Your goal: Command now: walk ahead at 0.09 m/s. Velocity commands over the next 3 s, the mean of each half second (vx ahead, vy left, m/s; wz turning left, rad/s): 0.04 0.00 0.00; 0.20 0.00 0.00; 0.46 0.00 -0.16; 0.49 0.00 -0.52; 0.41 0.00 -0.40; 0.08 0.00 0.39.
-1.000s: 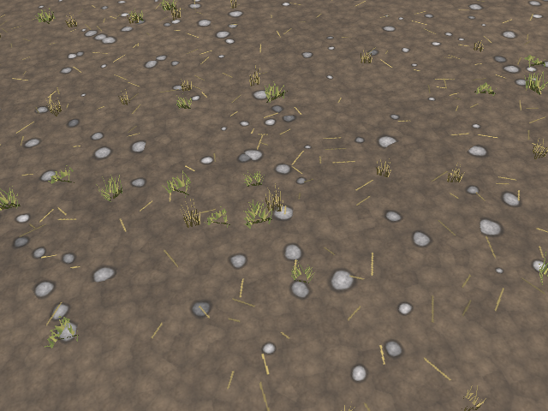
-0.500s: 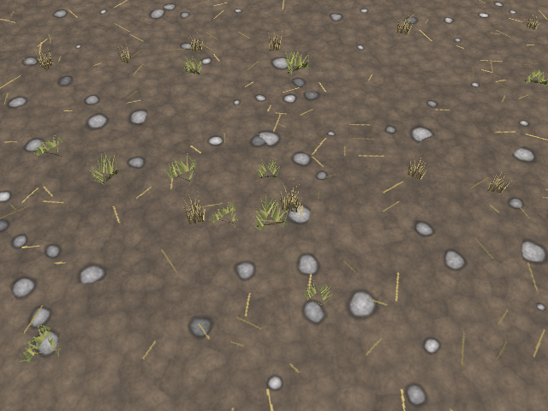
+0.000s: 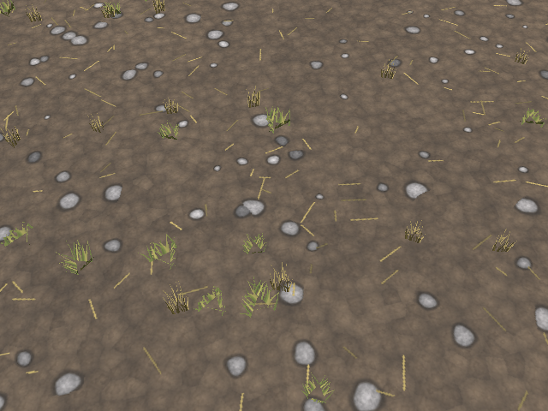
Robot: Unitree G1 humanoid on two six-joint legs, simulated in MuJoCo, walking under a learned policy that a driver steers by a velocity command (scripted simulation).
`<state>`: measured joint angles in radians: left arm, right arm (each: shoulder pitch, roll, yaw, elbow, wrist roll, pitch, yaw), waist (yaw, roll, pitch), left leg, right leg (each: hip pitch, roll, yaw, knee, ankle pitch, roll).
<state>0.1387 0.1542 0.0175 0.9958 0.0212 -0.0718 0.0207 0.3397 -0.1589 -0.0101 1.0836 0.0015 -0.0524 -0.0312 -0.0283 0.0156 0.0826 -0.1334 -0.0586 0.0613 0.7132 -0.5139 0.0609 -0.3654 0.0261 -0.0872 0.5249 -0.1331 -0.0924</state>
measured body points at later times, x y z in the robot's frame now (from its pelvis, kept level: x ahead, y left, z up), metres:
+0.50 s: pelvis +0.03 +0.02 +0.01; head +0.03 +0.02 +0.46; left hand +0.04 +0.24 -0.14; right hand +0.01 -0.20 -0.15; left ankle +0.01 +0.13 -0.73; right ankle +0.09 -0.07 -0.73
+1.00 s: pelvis +0.13 -0.01 +0.01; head +0.14 -0.03 +0.46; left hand +0.14 +0.23 -0.13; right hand +0.08 -0.25 -0.16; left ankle +0.03 +0.11 -0.68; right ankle +0.12 -0.09 -0.73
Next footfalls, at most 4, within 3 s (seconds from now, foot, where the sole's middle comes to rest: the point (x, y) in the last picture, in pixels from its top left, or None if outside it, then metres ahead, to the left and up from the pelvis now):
0.24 left None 0.05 0.13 -0.77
1.40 left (262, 390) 0.52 0.07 -0.77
1.94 right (351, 300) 0.75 -0.17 -0.77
2.46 left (352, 199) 1.09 -0.21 -0.77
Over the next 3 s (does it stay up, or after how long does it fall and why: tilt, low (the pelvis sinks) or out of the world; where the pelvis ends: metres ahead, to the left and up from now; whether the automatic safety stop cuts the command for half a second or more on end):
stays up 0.95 -0.23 0.01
